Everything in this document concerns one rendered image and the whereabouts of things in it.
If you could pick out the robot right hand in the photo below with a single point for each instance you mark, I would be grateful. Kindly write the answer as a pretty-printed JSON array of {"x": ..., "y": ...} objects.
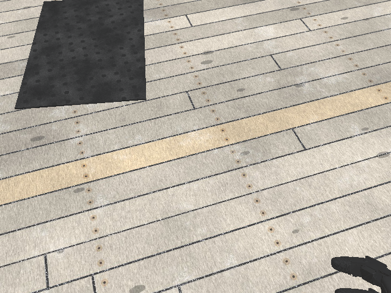
[{"x": 370, "y": 269}]

